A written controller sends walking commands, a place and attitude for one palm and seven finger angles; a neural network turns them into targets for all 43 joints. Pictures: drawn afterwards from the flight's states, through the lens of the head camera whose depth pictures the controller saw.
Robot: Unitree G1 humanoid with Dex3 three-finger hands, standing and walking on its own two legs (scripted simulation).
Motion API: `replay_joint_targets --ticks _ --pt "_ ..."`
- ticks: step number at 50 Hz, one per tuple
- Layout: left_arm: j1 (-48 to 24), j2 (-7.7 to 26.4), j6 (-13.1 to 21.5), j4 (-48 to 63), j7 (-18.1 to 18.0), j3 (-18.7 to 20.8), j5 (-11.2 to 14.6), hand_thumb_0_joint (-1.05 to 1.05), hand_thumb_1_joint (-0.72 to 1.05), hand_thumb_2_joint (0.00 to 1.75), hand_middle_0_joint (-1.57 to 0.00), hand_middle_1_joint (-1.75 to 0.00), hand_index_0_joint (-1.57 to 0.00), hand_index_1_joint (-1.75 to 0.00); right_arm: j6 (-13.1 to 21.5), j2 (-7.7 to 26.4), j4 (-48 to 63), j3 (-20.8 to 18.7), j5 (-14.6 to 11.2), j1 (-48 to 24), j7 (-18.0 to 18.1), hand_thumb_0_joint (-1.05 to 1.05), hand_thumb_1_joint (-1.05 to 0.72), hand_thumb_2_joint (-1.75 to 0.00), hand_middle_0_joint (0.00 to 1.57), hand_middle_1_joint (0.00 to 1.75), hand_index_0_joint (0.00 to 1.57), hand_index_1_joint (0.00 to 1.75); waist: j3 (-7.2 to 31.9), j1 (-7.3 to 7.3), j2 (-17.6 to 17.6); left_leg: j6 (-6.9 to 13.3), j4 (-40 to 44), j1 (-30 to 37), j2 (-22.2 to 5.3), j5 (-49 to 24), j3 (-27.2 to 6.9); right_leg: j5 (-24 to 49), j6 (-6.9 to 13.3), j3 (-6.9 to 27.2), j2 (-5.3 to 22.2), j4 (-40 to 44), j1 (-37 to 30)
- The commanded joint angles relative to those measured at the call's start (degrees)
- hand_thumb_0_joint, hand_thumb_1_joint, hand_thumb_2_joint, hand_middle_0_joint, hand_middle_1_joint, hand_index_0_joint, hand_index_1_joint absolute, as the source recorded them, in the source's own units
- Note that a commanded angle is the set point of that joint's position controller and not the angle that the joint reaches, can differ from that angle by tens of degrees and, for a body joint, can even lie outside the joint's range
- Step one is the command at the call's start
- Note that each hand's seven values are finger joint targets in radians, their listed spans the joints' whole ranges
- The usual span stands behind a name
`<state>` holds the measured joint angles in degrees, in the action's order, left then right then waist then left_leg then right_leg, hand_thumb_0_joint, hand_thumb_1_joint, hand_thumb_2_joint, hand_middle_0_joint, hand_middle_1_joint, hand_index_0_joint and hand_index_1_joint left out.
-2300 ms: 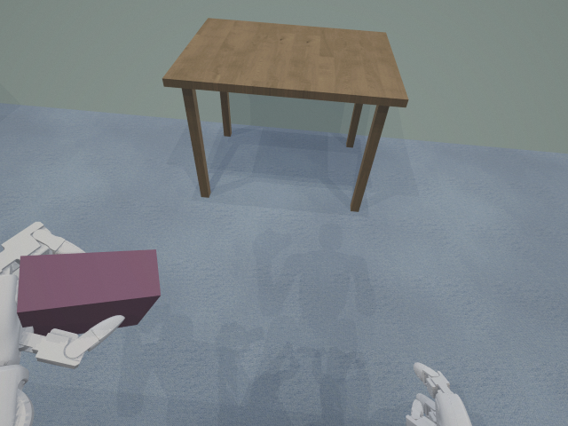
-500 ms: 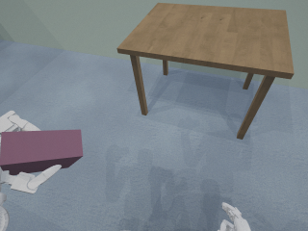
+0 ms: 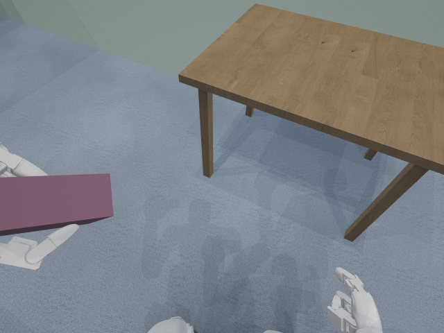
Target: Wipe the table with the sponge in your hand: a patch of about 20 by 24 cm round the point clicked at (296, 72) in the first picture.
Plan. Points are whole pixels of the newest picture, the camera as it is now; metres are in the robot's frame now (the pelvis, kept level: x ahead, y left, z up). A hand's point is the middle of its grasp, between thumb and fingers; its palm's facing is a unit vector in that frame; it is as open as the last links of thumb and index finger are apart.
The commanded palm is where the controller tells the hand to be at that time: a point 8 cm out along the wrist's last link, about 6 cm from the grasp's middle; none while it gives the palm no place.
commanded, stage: walk to a spot facing it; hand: left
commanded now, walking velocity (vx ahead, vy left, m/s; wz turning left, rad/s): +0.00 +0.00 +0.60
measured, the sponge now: (64, 205) +0.24 +0.21 +0.18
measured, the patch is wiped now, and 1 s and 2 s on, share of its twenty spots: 0.00 0.00 0.00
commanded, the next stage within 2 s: none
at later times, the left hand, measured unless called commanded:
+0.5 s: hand (67, 230) +0.21 +0.19 +0.18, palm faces +0.63 -0.66 -0.42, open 9.4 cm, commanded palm +0.13 +0.22 +0.20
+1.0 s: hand out of the picture +0.05 +0.18 +0.21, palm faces +0.77 -0.48 -0.43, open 9.4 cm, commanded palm -0.02 +0.19 +0.20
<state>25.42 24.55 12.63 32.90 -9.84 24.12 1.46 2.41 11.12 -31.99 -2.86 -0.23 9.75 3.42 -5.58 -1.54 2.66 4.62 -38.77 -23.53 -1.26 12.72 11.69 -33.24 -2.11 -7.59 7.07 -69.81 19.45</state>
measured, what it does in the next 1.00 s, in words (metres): steps to the right, turning left: right foot, then left foot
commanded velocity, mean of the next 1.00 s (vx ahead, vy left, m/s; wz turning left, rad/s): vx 0.03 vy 0.00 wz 0.60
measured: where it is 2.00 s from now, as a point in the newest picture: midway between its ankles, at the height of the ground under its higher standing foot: outside the picture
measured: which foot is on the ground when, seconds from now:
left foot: down 0.00-0.32, up 0.34-0.68, down 0.70-1.00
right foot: up 0.00-0.30, down 0.32-0.72, up 0.74-1.00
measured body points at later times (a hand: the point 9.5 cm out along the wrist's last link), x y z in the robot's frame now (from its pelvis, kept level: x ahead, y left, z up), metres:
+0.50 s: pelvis +0.07 -0.10 +0.02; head +0.10 -0.12 +0.47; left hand +0.17 +0.22 +0.21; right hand +0.32 -0.28 -0.07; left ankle +0.02 +0.03 -0.62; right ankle +0.12 -0.18 -0.71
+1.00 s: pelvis +0.02 -0.13 +0.03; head +0.04 -0.10 +0.47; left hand +0.01 +0.20 +0.23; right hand +0.26 -0.19 -0.07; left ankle +0.00 +0.01 -0.71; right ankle +0.10 -0.24 -0.67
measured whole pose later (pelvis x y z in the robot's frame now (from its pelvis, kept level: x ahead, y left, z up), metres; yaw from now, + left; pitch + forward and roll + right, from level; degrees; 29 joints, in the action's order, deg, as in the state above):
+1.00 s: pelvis +0.02 -0.13 +0.03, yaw +36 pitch +0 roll -3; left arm 30.4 22.7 9.2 36.9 -7.1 20.4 2.8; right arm 6.5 7.1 -34.1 2.3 0.2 13.0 0.9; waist -3.6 0.5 -1.9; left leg -0.2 -30.0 -19.8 -1.5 9.9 -4.7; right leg -26.5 -5.0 -4.2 1.1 -47.5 21.6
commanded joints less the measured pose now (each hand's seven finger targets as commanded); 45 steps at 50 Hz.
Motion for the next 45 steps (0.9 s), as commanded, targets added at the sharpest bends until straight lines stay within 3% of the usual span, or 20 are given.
replay_joint_targets --ticks 1,5,8,13,14,15,16,17,18,19,23,30,34,35,36,37,38,40,42,45 --pt "-5.78 12.18 3.47 14.88 0.42 8.47 0.13 0.0 0.1 1.3 -1.2 -1.6 -1.2 -1.6 3.11 8.19 7.03 -2.25 -1.23 -2.38 -0.6 0.0 -0.9 -0.9 0.2 0.3 0.2 0.3 13.26 1.13 -13.6 10.64 16.52 18.2 -20.45 -23.69 -31.91 2.0 -2.09 8.34 0.5 -8.18 19.22" --pt "4.1 9.98 3.46 21.23 0.53 9.21 1.92 0.0 0.1 1.3 -1.2 -1.6 -1.2 -1.6 4.35 6.91 7.35 -1.17 -1.0 -2.53 -1.59 0.0 -0.9 -0.9 0.2 0.3 0.2 0.3 14.06 2.5 -19.51 4.32 18.61 6.09 -12.18 -15.77 -18.09 11.76 -2.58 3.1 -1.38 10.24 5.82" --pt "7.25 6.31 2.8 18.29 0.91 7.33 2.79 0.0 0.1 1.3 -1.2 -1.6 -1.2 -1.6 5.53 6.48 6.88 -0.58 -0.79 -1.23 -1.99 0.0 -0.9 -0.9 0.2 0.3 0.2 0.3 13.93 1.51 -20.93 3.6 18.63 5.61 -12.23 -18.21 -18.11 14.19 -3.49 0.1 -3.69 20.29 1.45" --pt "0.82 3.06 0.41 9.12 1.66 4.01 2.23 0.0 0.1 1.3 -1.2 -1.6 -1.2 -1.6 6.07 6.5 5.84 -0.37 -1.08 -0.87 -0.69 0.0 -0.9 -0.9 0.2 0.3 0.2 0.3 13.17 1.93 -14.23 0.99 10.13 6.86 -11.02 -14.11 -18.56 15.24 -4.2 -1.89 -7.12 37.33 -6.3" --pt "-1.77 3.1 -0.12 7.97 1.66 3.55 1.73 0.0 0.1 1.3 -1.2 -1.6 -1.2 -1.6 6.09 5.77 5.73 -0.06 -1.31 -1.31 -0.44 0.0 -0.9 -0.9 0.2 0.3 0.2 0.3 13.27 2.29 -9.99 -0.61 5.99 5.51 -9.26 -7.87 -17.75 19.43 -3.76 -0.46 -4.99 44.66 -9.33" --pt "-4.09 4.04 -0.79 7.0 1.39 2.87 0.85 0.0 0.1 1.3 -1.2 -1.6 -1.2 -1.6 6.08 4.79 5.75 0.25 -1.64 -0.57 -0.07 0.0 -0.9 -0.9 0.2 0.3 0.2 0.3 13.07 1.93 -0.41 -3.18 -1.75 1.0 -4.21 3.2 -13.04 27.54 -1.41 6.15 2.56 50.81 -13.57" --pt "-5.53 8.28 -1.74 5.44 0.61 4.4 0.61 0.0 0.1 1.3 -1.2 -1.6 -1.2 -1.6 5.85 3.85 6.45 0.5 -1.23 -1.96 0.46 0.0 -0.9 -0.9 0.2 0.3 0.2 0.3 12.06 1.87 16.19 -6.4 -18.52 -12.01 2.46 22.3 -9.12 42.75 5.1 24.89 17.73 51.31 -18.57" --pt "-7.52 9.12 -2.39 2.91 0.04 4.63 0.93 0.0 0.1 1.3 -1.2 -1.6 -1.2 -1.6 6.24 5.76 5.56 0.64 -0.47 -3.37 1.05 0.0 -0.9 -0.9 0.2 0.3 0.2 0.3 12.18 2.96 13.11 -6.57 -31.11 -12.0 1.35 23.04 -13.4 50.51 8.25 24.81 22.82 50.67 -14.77" --pt "-9.75 5.84 -2.38 3.86 0.2 0.7 0.43 0.0 0.1 1.3 -1.2 -1.6 -1.2 -1.6 6.06 6.21 4.16 0.29 -0.17 -2.49 1.0 0.0 -0.9 -0.9 0.2 0.3 0.2 0.3 13.21 1.89 9.92 -7.09 -37.0 -10.83 -0.19 18.96 -15.03 48.17 8.3 20.27 21.92 49.79 -13.62" --pt "-9.5 6.55 -1.96 4.92 0.35 1.03 -0.22 0.0 0.1 1.3 -1.2 -1.6 -1.2 -1.6 5.47 5.5 4.25 0.43 0.27 -3.68 0.81 0.0 -0.9 -0.9 0.2 0.3 0.2 0.3 11.47 1.35 9.99 -8.23 -39.49 -11.84 -0.92 16.18 -13.39 48.19 8.25 17.55 18.95 48.87 -12.88" --pt "-5.42 8.87 0.34 12.29 -0.22 3.62 -0.09 0.0 0.1 1.3 -1.2 -1.6 -1.2 -1.6 3.71 5.06 6.12 0.93 0.36 -7.18 1.97 0.0 -0.9 -0.9 0.2 0.3 0.2 0.3 10.8 2.13 5.25 -8.26 -27.43 -6.89 -2.34 13.76 -9.67 50.32 7.13 3.2 14.35 47.29 -12.11" --pt "4.4 7.91 -0.09 12.89 -1.86 7.2 1.65 0.0 0.1 1.3 -1.2 -1.6 -1.2 -1.6 2.26 5.22 9.33 -0.3 0.77 -3.74 2.25 0.0 -0.9 -0.9 0.2 0.3 0.2 0.3 15.23 3.56 6.96 -7.42 -4.16 -1.07 -2.73 14.82 -5.01 50.46 8.97 2.95 16.84 44.41 -17.89" --pt "2.71 6.42 -0.07 11.36 -1.59 5.96 2.24 0.0 0.1 1.3 -1.2 -1.6 -1.2 -1.6 1.11 5.57 9.73 -0.31 0.66 -0.48 1.89 0.0 -0.9 -0.9 0.2 0.3 0.2 0.3 17.24 0.31 2.49 -6.47 12.45 9.88 0.24 1.5 -3.49 46.44 3.89 -0.4 13.44 32.97 -12.91" --pt "2.64 5.45 0.12 12.83 -1.26 4.46 2.58 0.0 0.1 1.3 -1.2 -1.6 -1.2 -1.6 1.29 6.93 9.98 -0.83 0.47 -0.23 1.97 0.0 -0.9 -0.9 0.2 0.3 0.2 0.3 17.61 -0.52 -5.4 -3.84 16.28 15.45 -5.03 -9.72 -10.66 37.63 0.98 -2.51 9.18 22.68 -6.18" --pt "1.56 5.71 1.48 15.5 -0.72 3.57 2.9 0.0 0.1 1.3 -1.2 -1.6 -1.2 -1.6 2.3 8.48 10.37 -0.98 0.6 -1.2 1.54 0.0 -0.9 -0.9 0.2 0.3 0.2 0.3 15.26 0.41 -20.21 3.71 18.03 21.1 -18.3 -38.68 -30.56 8.5 -2.91 -2.31 -0.05 12.08 8.38" --pt "1.6 7.52 2.78 14.63 0.05 4.69 1.21 0.0 0.1 1.3 -1.2 -1.6 -1.2 -1.6 3.25 8.06 9.42 -0.77 0.54 0.18 0.53 0.0 -0.9 -0.9 0.2 0.3 0.2 0.3 13.74 1.31 -22.22 9.02 16.08 23.92 -24.17 -54.37 -38.08 -7.39 -2.46 2.73 -2.08 5.77 16.65" --pt "1.43 8.2 2.38 12.48 1.21 4.59 0.39 0.0 0.1 1.3 -1.2 -1.6 -1.2 -1.6 3.85 7.8 8.08 -0.24 0.9 -0.78 -0.27 0.0 -0.9 -0.9 0.2 0.3 0.2 0.3 11.47 1.08 -18.8 8.8 15.74 20.53 -23.14 -49.36 -37.0 -3.4 -2.08 6.18 -0.29 4.09 18.15" --pt "-3.64 7.36 2.97 18.95 1.39 2.64 -0.48 0.0 0.1 1.3 -1.2 -1.6 -1.2 -1.6 5.09 7.95 7.67 -1.06 -0.05 -1.69 -1.03 0.0 -0.9 -0.9 0.2 0.3 0.2 0.3 12.12 1.21 -15.88 6.08 13.87 18.8 -17.21 -39.11 -28.46 2.39 -2.43 5.8 -1.59 9.52 14.9" --pt "-0.57 5.64 2.31 20.36 0.99 1.47 0.32 0.0 0.1 1.3 -1.2 -1.6 -1.2 -1.6 6.24 7.87 7.09 -1.0 -0.34 -0.5 -1.49 0.0 -0.9 -0.9 0.2 0.3 0.2 0.3 13.19 1.22 -19.56 3.29 14.42 16.77 -12.41 -34.52 -22.29 7.12 -2.93 3.69 -3.95 14.22 9.56" --pt "1.39 6.59 1.11 20.81 0.91 2.43 1.25 0.0 0.1 1.3 -1.2 -1.6 -1.2 -1.6 7.11 7.87 6.7 -0.4 -0.14 -0.48 -1.77 0.0 -0.9 -0.9 0.2 0.3 0.2 0.3 13.08 1.09 -21.2 2.51 17.17 11.23 -10.89 -25.18 -22.77 8.5 -3.28 2.36 -6.15 18.41 2.8"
